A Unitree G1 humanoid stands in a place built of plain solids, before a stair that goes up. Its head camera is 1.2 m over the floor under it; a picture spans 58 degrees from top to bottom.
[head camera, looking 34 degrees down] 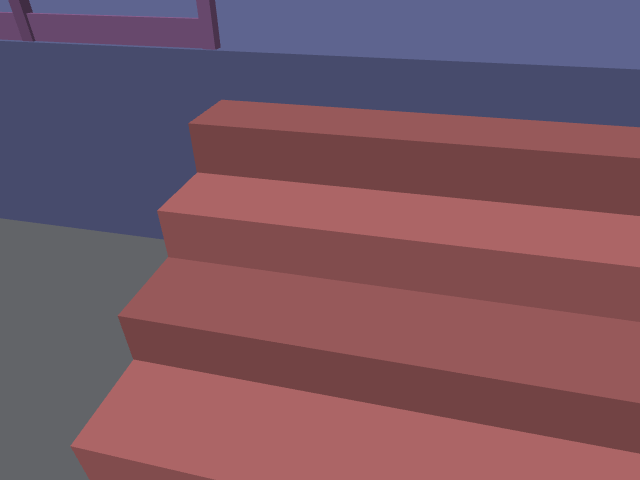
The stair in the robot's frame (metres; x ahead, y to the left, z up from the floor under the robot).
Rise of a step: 0.18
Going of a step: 0.28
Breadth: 2.00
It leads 12 degrees to the right of straight ahead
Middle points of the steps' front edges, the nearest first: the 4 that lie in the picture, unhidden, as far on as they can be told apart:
0.66 -0.41 0.36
0.94 -0.47 0.53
1.21 -0.53 0.71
1.48 -0.59 0.89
